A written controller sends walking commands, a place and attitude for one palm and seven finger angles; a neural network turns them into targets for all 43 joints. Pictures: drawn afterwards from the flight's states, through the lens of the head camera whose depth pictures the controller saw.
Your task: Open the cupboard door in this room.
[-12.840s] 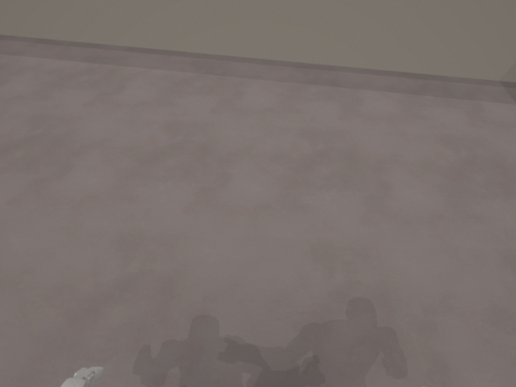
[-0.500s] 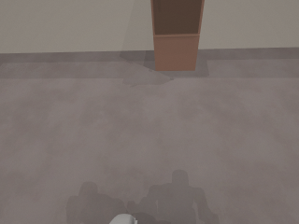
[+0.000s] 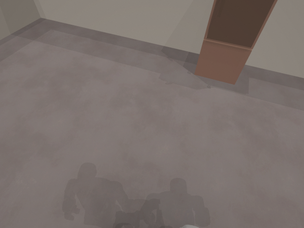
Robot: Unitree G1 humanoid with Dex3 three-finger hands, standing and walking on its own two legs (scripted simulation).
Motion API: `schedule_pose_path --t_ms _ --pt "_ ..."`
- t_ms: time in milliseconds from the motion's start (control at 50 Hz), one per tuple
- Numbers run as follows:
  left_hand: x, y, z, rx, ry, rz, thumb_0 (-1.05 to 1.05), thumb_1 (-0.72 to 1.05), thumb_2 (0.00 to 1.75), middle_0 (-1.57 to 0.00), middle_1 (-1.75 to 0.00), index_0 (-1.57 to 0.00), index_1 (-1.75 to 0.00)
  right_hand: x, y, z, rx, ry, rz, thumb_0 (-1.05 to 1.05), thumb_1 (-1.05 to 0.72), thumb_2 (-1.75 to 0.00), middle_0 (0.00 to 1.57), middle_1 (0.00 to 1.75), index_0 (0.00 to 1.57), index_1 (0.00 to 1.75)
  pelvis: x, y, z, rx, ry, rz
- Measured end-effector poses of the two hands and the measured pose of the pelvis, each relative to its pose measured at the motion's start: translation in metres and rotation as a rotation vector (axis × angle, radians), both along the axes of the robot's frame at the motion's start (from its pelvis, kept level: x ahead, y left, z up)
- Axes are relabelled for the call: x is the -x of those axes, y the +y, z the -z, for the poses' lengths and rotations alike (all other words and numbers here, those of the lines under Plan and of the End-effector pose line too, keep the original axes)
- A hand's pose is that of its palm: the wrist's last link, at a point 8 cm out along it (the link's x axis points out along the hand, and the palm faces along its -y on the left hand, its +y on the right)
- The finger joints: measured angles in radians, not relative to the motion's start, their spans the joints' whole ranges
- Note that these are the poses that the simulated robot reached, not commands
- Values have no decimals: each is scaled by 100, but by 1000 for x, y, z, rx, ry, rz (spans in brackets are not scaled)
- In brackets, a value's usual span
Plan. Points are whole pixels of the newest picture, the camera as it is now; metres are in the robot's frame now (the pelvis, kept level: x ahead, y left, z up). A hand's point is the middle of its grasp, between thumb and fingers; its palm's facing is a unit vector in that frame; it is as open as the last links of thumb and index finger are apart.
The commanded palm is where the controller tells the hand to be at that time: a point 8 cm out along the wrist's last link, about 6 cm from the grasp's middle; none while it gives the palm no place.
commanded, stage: turn or walk to find it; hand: left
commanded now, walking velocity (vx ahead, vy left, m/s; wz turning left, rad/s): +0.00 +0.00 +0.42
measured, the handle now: out of the picture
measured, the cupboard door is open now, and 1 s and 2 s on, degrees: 0 0 0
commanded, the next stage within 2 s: none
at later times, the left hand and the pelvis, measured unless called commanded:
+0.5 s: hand out of the picture +0.01 +0.13 -0.14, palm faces +0.25 -0.92 -0.29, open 7.3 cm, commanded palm none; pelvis -0.02 -0.07 +0.00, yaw +14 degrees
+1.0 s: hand out of the picture -0.10 +0.20 -0.17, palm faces +0.48 -0.84 -0.24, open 7.4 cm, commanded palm none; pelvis -0.05 -0.02 +0.00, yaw +27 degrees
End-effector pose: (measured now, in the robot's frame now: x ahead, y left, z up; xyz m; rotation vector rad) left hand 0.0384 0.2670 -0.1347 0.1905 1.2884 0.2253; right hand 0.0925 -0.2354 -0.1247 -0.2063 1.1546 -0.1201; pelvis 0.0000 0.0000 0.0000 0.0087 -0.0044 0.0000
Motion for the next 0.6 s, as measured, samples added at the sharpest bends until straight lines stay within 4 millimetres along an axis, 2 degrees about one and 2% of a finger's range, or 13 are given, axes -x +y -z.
schedule_pose_path --t_ms 100,180,240,340,440,520,600 --pt "-19 -14 -9 -22 -64 8 1 90 90 -20 -30 -20 -30 17 -8 12 -32 39 3 0 -91 -90 20 30 20 30 4 -12 2 -13 5 -37" --pt "-31 -35 -15 -41 -122 15 1 90 90 -20 -30 -20 -30 35 -26 30 -55 96 6 0 -91 -90 20 30 20 30 8 -29 8 -29 11 -70" --pt "-28 -54 -21 -56 -156 10 1 90 90 -20 -30 -20 -30 44 -44 42 -66 139 4 0 -91 -90 20 30 20 30 11 -43 10 -18 2 -107" --pt "-3 -75 -32 -56 -153 -59 1 90 90 -21 -30 -20 -30 49 -66 37 -57 198 -40 0 -91 -90 20 30 20 29 13 -57 0 -47 -6 -165" --pt "28 -89 -31 -39 -112 -125 1 90 90 -21 -30 -20 -30 46 -79 31 -37 223 -83 0 -91 -90 20 30 20 29 15 -65 -4 -51 -8 -217" --pt "56 -90 -25 -34 -78 -191 1 91 90 -21 -30 -20 -30 37 -80 28 -15 240 -132 0 -91 -90 20 30 19 29 17 -67 -4 -45 -4 -258" --pt "87 -88 -18 -20 -34 -252 1 91 90 -21 -30 -20 -30 18 -68 25 5 226 -195 0 -91 -90 20 30 19 29 20 -63 -3 -36 -1 -297"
